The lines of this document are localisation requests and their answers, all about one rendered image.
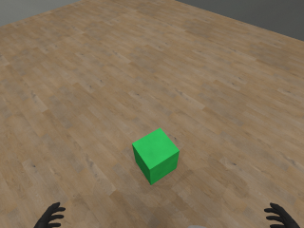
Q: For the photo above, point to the left robot hand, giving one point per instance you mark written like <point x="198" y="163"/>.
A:
<point x="44" y="220"/>

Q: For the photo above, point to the right robot hand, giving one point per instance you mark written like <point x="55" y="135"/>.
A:
<point x="285" y="218"/>

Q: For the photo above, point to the carton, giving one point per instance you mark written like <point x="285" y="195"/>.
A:
<point x="156" y="155"/>

